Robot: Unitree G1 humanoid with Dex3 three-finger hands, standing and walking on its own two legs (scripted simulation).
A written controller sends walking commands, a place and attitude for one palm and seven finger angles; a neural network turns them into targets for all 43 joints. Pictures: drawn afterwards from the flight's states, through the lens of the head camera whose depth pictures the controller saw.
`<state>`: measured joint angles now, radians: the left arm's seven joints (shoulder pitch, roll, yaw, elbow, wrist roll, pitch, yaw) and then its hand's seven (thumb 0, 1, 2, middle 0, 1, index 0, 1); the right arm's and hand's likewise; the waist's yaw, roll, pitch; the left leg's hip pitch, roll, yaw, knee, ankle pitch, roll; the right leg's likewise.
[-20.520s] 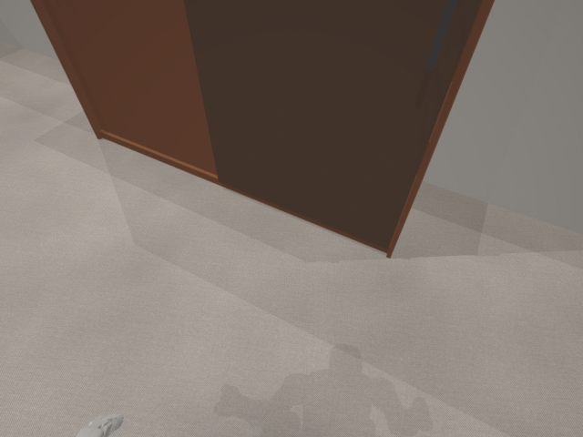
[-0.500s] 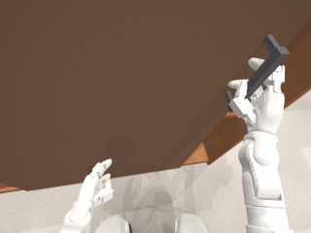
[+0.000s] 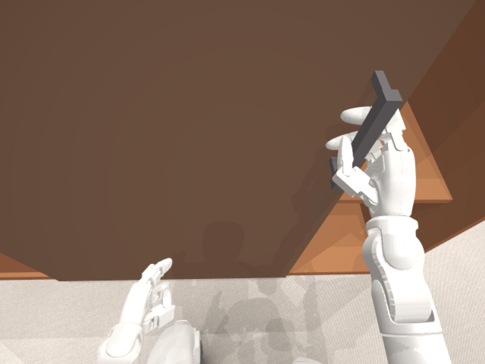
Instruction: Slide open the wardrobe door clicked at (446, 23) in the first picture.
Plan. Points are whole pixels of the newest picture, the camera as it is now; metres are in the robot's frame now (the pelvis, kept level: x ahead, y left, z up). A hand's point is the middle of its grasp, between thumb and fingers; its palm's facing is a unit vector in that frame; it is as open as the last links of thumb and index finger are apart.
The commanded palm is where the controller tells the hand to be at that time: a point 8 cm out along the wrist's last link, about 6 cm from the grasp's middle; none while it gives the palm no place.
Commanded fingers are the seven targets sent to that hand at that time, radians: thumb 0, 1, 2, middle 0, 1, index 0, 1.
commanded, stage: step sideways, sliding the door along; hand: right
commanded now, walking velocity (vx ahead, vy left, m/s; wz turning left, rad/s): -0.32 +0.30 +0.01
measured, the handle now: (355, 139) +0.38 -0.16 +0.16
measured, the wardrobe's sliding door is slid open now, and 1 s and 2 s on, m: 0.38 0.64 0.70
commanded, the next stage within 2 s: stop walking and hold the door there in 1.40 s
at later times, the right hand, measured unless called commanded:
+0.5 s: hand (233, 170) +0.33 +0.01 +0.16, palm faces +0.09 +1.00 -0.03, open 5.9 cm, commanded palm +0.31 +0.00 +0.15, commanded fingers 0.00 -0.90 -0.90 0.45 1.40 0.45 1.40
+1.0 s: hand (123, 170) +0.33 +0.14 +0.16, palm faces +0.19 +0.98 -0.06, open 6.1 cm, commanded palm +0.31 +0.16 +0.15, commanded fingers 0.00 -0.90 -0.90 0.45 1.40 0.45 1.40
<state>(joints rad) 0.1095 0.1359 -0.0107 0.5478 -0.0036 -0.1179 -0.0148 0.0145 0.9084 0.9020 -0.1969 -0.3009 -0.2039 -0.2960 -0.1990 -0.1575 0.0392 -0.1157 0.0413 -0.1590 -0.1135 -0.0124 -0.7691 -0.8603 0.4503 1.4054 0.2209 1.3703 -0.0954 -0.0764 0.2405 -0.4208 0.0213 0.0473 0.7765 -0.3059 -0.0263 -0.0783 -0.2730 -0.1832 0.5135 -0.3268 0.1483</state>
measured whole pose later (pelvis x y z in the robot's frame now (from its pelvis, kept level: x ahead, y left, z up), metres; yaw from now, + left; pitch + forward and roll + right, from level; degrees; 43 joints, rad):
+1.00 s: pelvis -0.09 +0.30 +0.00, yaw +0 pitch -2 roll +3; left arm 0.12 0.21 0.04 0.64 -0.04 -0.05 0.01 0.01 0.91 0.90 -0.20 -0.30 -0.20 -0.30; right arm -0.65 -0.19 -0.04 0.32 0.09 -0.05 -0.15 0.01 -0.83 -0.86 0.34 1.40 0.15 1.34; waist -0.12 -0.06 0.23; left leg -0.49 0.04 0.06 1.02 -0.42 -0.02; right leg -0.26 -0.23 -0.09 0.58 -0.27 0.08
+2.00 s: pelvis -0.06 +0.50 -0.01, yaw +2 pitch -2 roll +0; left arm 0.23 0.34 0.03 0.70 -0.05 -0.05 0.08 0.01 0.91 0.90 -0.20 -0.30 -0.20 -0.30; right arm -0.51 -0.51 -0.41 0.65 0.02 -0.11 -0.15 -0.06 -0.72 -0.86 0.40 1.38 0.22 1.28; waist 0.03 0.01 0.06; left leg -0.42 0.04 0.04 0.65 -0.29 -0.01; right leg -0.28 -0.02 -0.09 0.63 -0.29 -0.03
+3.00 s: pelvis -0.10 +0.46 -0.01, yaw +4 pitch -1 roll +1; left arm 0.29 0.35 0.03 0.76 -0.05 -0.01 0.11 0.01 0.91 0.90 -0.20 -0.30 -0.21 -0.30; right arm -0.69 -0.53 -0.35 0.97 0.02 -0.17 -0.11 -0.05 -0.71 -0.87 0.36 1.30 0.23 1.37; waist 0.04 -0.04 0.03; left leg -0.27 0.11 0.07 0.59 -0.29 -0.07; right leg -0.36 0.00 -0.14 0.62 -0.29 0.02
